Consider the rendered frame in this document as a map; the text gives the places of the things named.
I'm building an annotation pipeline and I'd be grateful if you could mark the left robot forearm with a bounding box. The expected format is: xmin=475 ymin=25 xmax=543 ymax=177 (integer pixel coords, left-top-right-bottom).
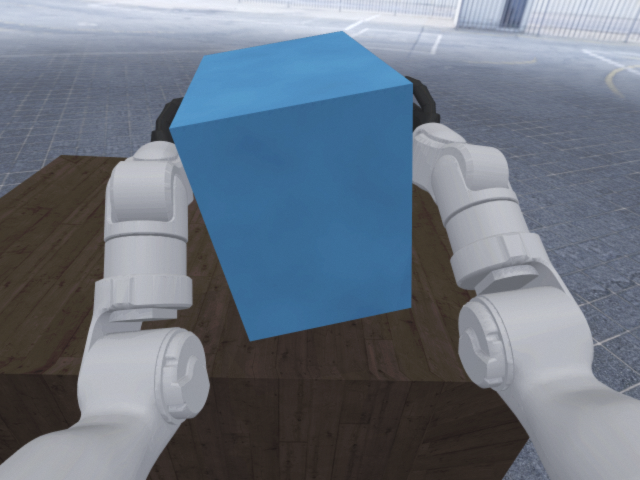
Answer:
xmin=77 ymin=141 xmax=194 ymax=411

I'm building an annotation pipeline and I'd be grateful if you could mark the right robot upper arm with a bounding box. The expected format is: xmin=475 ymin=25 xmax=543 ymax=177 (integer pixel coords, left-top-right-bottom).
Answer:
xmin=458 ymin=285 xmax=640 ymax=480

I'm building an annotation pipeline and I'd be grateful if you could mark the robot left hand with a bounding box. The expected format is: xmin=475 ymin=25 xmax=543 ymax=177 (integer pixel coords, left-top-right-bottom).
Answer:
xmin=151 ymin=97 xmax=184 ymax=144

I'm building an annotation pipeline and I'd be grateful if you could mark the left robot upper arm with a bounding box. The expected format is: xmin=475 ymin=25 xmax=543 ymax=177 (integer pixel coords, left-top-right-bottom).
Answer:
xmin=0 ymin=327 xmax=210 ymax=480

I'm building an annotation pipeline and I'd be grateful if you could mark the pedestal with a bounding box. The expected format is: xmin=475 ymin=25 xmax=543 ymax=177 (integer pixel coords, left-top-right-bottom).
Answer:
xmin=0 ymin=155 xmax=530 ymax=480

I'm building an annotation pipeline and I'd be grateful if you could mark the carton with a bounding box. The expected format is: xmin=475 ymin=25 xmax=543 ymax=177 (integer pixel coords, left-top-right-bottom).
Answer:
xmin=169 ymin=31 xmax=413 ymax=341

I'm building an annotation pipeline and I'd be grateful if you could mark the right robot forearm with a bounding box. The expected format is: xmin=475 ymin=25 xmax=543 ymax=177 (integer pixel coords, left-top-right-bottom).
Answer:
xmin=412 ymin=123 xmax=594 ymax=362

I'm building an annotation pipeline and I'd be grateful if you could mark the robot right hand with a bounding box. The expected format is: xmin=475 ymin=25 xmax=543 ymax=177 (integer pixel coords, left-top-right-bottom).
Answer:
xmin=405 ymin=76 xmax=440 ymax=132

